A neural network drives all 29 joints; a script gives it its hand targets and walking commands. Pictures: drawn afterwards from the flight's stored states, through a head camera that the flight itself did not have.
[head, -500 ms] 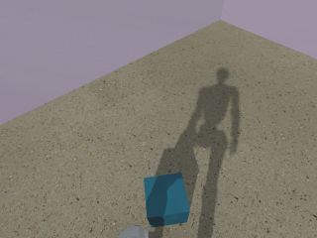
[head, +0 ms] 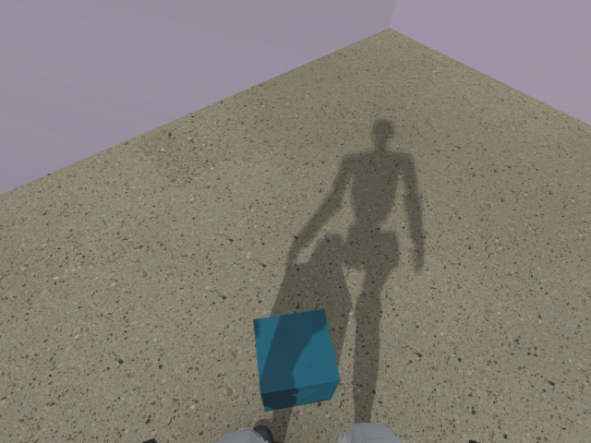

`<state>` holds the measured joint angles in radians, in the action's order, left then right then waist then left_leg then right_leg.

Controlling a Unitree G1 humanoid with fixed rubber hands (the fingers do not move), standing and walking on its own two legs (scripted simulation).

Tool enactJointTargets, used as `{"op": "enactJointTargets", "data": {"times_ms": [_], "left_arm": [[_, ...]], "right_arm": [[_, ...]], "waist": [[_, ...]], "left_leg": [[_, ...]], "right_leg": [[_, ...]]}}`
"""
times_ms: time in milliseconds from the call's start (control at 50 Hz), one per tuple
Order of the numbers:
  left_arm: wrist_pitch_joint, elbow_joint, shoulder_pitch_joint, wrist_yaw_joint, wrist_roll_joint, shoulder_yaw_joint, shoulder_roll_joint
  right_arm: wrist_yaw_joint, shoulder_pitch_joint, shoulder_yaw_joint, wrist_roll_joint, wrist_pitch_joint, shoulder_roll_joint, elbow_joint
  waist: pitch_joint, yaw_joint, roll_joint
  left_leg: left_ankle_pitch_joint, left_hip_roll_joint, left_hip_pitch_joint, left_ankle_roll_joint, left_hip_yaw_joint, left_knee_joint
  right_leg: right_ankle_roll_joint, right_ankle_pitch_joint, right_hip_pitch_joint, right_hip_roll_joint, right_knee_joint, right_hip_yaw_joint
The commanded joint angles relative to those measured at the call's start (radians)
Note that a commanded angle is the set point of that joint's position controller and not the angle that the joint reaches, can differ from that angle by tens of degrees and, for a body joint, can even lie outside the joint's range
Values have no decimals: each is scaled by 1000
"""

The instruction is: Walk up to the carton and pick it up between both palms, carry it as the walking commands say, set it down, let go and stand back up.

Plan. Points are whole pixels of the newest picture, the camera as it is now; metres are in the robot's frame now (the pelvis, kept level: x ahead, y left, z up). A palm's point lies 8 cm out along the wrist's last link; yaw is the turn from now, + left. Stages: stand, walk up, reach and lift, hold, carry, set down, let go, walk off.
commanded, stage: walk up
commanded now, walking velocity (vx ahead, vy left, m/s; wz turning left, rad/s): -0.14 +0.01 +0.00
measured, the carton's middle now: (293, 361) +0.40 +0.00 -0.64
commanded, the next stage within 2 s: none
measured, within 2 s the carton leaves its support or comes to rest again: neither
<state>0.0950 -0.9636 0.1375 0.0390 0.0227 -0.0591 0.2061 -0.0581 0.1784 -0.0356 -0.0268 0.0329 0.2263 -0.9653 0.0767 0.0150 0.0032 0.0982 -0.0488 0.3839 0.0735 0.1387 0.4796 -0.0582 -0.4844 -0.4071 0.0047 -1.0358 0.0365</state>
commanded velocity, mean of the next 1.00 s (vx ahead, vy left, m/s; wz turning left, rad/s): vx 0.05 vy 0.02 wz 0.04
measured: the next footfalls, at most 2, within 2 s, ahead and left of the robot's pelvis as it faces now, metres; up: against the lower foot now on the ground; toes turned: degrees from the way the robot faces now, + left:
right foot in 0.14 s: -0.05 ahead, -0.13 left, +0.00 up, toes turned -4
left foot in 0.76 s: +0.04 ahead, +0.13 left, +0.00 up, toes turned +11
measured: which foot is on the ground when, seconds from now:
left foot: down 0.00-0.16, up 0.18-0.74, down 0.76-1.00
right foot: up 0.00-0.12, down 0.14-0.78, up 0.80-1.00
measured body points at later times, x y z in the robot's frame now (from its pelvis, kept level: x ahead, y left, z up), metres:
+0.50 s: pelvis -0.06 -0.05 +0.02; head -0.05 -0.09 +0.47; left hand -0.06 +0.19 -0.11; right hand -0.06 -0.30 -0.16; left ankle -0.09 +0.12 -0.66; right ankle -0.09 -0.12 -0.73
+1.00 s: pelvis +0.00 +0.05 +0.01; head +0.00 +0.08 +0.46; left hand -0.06 +0.27 -0.16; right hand +0.07 -0.17 -0.12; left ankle +0.00 +0.12 -0.73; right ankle -0.02 -0.11 -0.69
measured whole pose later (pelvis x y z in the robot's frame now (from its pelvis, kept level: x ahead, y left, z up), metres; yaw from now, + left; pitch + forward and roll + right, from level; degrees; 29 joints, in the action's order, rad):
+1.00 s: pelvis +0.00 +0.05 +0.01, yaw +4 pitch -1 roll -2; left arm 0.04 -1.09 0.38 0.03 0.03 -0.04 0.16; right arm -0.04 0.23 0.00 -0.01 -0.03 0.15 -1.01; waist 0.03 0.00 -0.02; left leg 0.21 -0.02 0.18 0.07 0.12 0.40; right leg -0.01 -0.42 -0.27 0.04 -0.73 0.03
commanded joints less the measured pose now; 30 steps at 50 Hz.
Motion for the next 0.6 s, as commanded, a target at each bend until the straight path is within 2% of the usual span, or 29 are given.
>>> {"op": "enactJointTargets", "data": {"times_ms": [0,20,40,60,80,100,120,140,160,180,200,220,260,280,300,320,340,380,400,420,440,460,480,520,540,560,580], "left_arm": [[-5,-12,213,-7,-16,-10,54],[-10,-20,245,-6,-17,-12,63],[-16,-41,295,-7,-16,-9,49],[-26,-64,347,-9,-15,-7,40],[-39,-72,370,-6,-6,-2,45],[-52,-57,325,-7,7,-13,102],[-65,-3,192,-8,1,-9,129],[-74,2,152,-3,11,-12,144],[-89,11,116,-4,16,8,95],[-106,5,112,-5,16,32,43],[-116,4,109,-1,22,38,39],[-123,-2,127,1,20,36,56],[-139,2,187,0,14,25,85],[-144,4,233,9,12,14,117],[-143,-13,283,20,4,4,146],[-141,-14,308,28,1,5,147],[-139,-14,311,30,-3,10,133],[-143,-18,305,28,-8,27,61],[-144,-18,322,29,-3,18,77],[-142,-37,398,27,-4,5,82],[-137,-39,423,26,0,-8,100],[-135,-38,420,28,-3,-11,110],[-139,-39,404,25,0,-5,93],[-158,-57,379,12,7,14,48],[-160,-72,393,8,3,14,41],[-160,-76,390,2,10,10,52],[-163,-70,387,-3,14,6,66]], "right_arm": [[7,38,-41,-3,11,164,40],[11,44,-47,-1,22,180,31],[12,48,-51,4,30,184,32],[16,61,-53,9,41,169,24],[27,94,-51,15,44,149,18],[35,120,-31,26,41,52,15],[38,110,-45,13,37,76,3],[48,69,-58,21,36,95,13],[60,67,-56,20,34,97,0],[68,94,-57,16,36,73,-27],[73,131,-54,8,37,41,-52],[71,148,-55,-7,35,36,-66],[60,135,-62,-4,33,49,-75],[54,86,-71,3,33,80,-54],[52,60,-76,0,34,90,-39],[52,73,-73,2,32,83,-41],[50,95,-66,8,31,67,-44],[50,132,-50,14,29,35,-66],[50,116,-48,5,30,30,-68],[59,94,-46,-12,30,39,-56],[69,53,-48,-24,33,50,-37],[75,40,-51,-26,33,57,-17],[78,22,-50,-26,27,51,-7],[81,16,-36,-21,-3,23,-5],[83,12,-29,-14,-17,16,-2],[83,9,-23,-8,-27,4,0],[82,4,-18,-2,-33,1,-2]], "waist": [[-171,-21,219],[-169,-24,222],[-176,-34,195],[-158,-43,154],[-115,-47,-15],[-54,-15,-363],[49,21,-323],[74,11,-288],[106,13,-208],[96,27,-158],[84,55,-131],[66,52,-138],[38,20,-117],[40,-14,-119],[32,-32,-119],[7,-32,-127],[-28,-24,-150],[-83,-16,-206],[-65,-31,-226],[-65,-75,-247],[-20,-95,-235],[19,-85,-203],[30,-76,-187],[57,-53,-190],[56,-53,-180],[50,-52,-191],[69,-59,-166]], "left_leg": [[265,-257,-66,52,-279,-296],[322,-249,-46,36,-289,-313],[367,-231,-18,21,-281,-307],[411,-161,42,-18,-230,-289],[462,-72,70,-61,-142,-170],[458,33,208,-88,-33,113],[381,52,205,-71,-85,255],[311,39,151,-55,-181,304],[261,49,132,-50,-214,323],[229,64,128,-55,-203,366],[199,76,137,-56,-193,404],[166,82,169,-59,-195,403],[154,89,184,-91,-194,434],[155,78,240,-119,-195,470],[161,73,277,-133,-210,513],[170,66,283,-145,-220,531],[175,61,263,-156,-220,528],[190,57,160,-154,-182,442],[188,54,173,-161,-158,430],[190,38,252,-165,-129,447],[183,22,325,-169,-134,473],[153,4,365,-170,-157,476],[150,-10,375,-170,-160,452],[151,-21,291,-159,-110,358],[165,-12,230,-158,-79,302],[193,-6,175,-156,-61,252],[206,4,137,-153,-46,209]], "right_leg": [[33,0,165,16,290,20],[45,2,213,3,389,38],[73,49,287,3,508,51],[96,89,371,-19,643,63],[114,-8,348,41,834,-39],[147,-257,282,302,955,-399],[183,-354,96,371,991,-454],[226,-385,-41,367,1029,-409],[186,-250,-48,303,1020,-319],[148,-96,9,249,972,-236],[113,61,84,210,924,-162],[86,172,173,200,893,-133],[58,371,255,243,841,-146],[38,511,302,295,810,-189],[36,678,354,328,771,-192],[37,788,395,335,740,-169],[32,841,430,313,720,-123],[59,748,430,249,745,-74],[75,598,420,262,770,-87],[105,244,471,293,852,-158],[121,-44,479,336,913,-239],[119,-102,458,366,942,-289],[142,-87,456,368,950,-283],[174,49,401,305,939,-192],[175,111,372,255,919,-135],[180,127,345,246,907,-114],[183,127,305,253,905,-114]]}}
